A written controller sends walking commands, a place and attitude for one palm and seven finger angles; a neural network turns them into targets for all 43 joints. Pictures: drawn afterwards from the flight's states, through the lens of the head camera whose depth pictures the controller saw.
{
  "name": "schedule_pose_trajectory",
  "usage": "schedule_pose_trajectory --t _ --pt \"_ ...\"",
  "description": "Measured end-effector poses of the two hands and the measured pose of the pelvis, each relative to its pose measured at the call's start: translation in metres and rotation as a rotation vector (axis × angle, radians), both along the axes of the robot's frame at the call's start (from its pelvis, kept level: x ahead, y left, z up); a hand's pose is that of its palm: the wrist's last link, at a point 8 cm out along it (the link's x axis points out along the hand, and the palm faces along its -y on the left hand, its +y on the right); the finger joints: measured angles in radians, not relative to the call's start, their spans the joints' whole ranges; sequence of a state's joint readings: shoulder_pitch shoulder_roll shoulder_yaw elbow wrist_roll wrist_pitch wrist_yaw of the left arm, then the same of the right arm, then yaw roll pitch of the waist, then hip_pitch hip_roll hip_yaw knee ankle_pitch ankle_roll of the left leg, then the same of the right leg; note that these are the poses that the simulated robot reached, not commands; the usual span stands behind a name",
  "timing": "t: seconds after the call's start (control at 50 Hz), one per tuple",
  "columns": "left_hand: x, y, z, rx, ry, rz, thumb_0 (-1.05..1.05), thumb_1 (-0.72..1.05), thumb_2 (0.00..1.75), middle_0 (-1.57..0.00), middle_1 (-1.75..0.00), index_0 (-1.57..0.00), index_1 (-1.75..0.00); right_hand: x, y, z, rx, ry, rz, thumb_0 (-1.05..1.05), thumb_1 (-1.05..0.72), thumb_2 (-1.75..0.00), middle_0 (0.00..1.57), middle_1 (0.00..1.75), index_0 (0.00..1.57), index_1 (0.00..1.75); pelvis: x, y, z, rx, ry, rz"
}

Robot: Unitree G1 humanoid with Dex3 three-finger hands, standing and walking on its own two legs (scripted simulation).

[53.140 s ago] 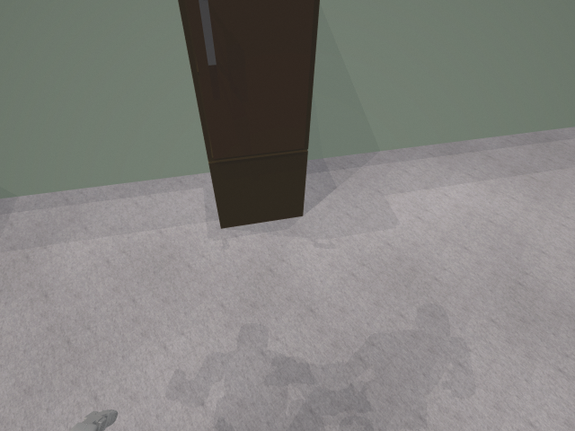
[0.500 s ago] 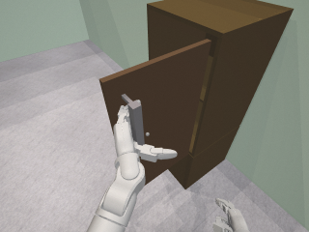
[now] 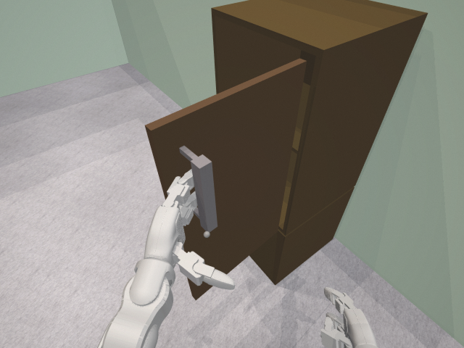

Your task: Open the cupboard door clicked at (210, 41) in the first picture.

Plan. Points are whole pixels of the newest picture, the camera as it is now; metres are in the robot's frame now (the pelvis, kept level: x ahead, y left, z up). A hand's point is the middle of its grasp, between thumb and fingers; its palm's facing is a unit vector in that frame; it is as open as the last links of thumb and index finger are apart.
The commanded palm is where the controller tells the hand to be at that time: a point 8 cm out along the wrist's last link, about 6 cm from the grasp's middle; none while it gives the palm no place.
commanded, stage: slide the hand sideways off the handle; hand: left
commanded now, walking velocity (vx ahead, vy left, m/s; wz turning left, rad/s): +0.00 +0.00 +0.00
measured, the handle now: (198, 190) +0.34 +0.10 +0.12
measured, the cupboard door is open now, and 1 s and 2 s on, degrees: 95 94 94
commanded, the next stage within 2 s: draw the hand back to the body in 0.70 s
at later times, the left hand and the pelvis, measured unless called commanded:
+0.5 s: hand (164, 254) +0.22 +0.13 +0.11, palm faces +0.03 -1.00 -0.06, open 16.2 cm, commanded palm +0.18 +0.18 +0.12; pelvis +0.02 -0.02 +0.00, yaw +1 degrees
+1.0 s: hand (137, 258) +0.21 +0.16 +0.12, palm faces +0.01 -1.00 -0.08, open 16.3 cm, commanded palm +0.17 +0.21 +0.13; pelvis +0.02 +0.00 -0.01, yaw +2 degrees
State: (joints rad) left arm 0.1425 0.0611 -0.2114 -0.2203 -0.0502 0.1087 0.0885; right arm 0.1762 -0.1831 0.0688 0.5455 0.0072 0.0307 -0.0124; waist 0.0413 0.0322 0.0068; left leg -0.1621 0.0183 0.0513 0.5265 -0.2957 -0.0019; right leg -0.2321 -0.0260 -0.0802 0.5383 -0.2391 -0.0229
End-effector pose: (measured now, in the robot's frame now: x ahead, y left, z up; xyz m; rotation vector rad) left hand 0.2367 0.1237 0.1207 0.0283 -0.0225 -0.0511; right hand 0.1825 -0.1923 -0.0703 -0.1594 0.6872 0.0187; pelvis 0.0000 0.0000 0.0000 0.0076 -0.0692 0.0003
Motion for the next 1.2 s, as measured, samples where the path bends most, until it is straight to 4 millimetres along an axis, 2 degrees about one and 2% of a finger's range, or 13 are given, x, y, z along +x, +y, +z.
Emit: schedule_pose_trajectory --t 0.1,0.24,0.46,0.62,0.82,0.92,1.02,1.2 --pt "-0.004 0.014 0.000 0.015 0.009 0.027 -0.01 -0.50 0.30 -0.16 -0.30 -0.15 -0.30 0.006 -0.006 0.001 -0.013 -0.015 0.000 0.02 -0.90 -0.90 0.20 0.30 0.20 0.30 0.002 -0.005 0.000 -0.003 0.001 0.003" --pt "-0.010 0.024 0.002 -0.004 0.001 0.027 -0.01 -0.50 0.30 -0.18 -0.31 -0.16 -0.31 0.014 -0.014 0.004 -0.015 -0.053 -0.003 0.02 -0.90 -0.90 0.20 0.30 0.20 0.30 0.010 -0.011 0.001 -0.004 0.011 0.005" --pt "-0.035 0.050 -0.004 0.026 0.026 0.065 -0.01 -0.50 0.30 -0.19 -0.31 -0.17 -0.31 0.021 -0.029 0.005 -0.030 -0.091 -0.021 0.02 -0.90 -0.90 0.20 0.30 0.20 0.30 0.020 -0.017 -0.001 -0.008 0.023 0.010" --pt "-0.053 0.068 -0.003 0.038 0.007 0.086 -0.01 -0.50 0.30 -0.16 -0.30 -0.16 -0.31 0.020 -0.032 0.003 -0.037 -0.128 -0.018 0.02 -0.90 -0.90 0.20 0.30 0.20 0.30 0.022 -0.016 -0.003 -0.013 0.035 0.021" --pt "-0.060 0.080 -0.007 0.021 -0.004 0.072 -0.01 -0.51 0.30 -0.15 -0.30 -0.15 -0.30 0.017 -0.025 0.003 -0.044 -0.170 -0.005 0.02 -0.90 -0.90 0.20 0.30 0.20 0.30 0.016 -0.009 -0.006 -0.019 0.041 0.032" --pt "-0.055 0.080 -0.001 0.030 -0.031 0.050 -0.01 -0.50 0.30 -0.15 -0.30 -0.15 -0.30 0.016 -0.017 0.005 -0.039 -0.189 0.000 0.02 -0.90 -0.90 0.20 0.30 0.20 0.30 0.015 -0.004 -0.007 -0.019 0.042 0.031" --pt "-0.052 0.091 0.005 0.055 -0.029 0.061 -0.01 -0.50 0.30 -0.16 -0.30 -0.15 -0.30 0.016 -0.009 0.005 -0.026 -0.191 -0.001 0.02 -0.90 -0.90 0.20 0.30 0.20 0.30 0.015 0.001 -0.006 -0.018 0.039 0.027" --pt "-0.060 0.109 0.011 0.052 -0.016 0.085 -0.01 -0.50 0.30 -0.15 -0.30 -0.15 -0.30 0.022 0.001 0.009 -0.021 -0.199 0.017 0.02 -0.90 -0.90 0.20 0.30 0.20 0.30 0.017 0.007 -0.004 -0.021 0.032 0.027"
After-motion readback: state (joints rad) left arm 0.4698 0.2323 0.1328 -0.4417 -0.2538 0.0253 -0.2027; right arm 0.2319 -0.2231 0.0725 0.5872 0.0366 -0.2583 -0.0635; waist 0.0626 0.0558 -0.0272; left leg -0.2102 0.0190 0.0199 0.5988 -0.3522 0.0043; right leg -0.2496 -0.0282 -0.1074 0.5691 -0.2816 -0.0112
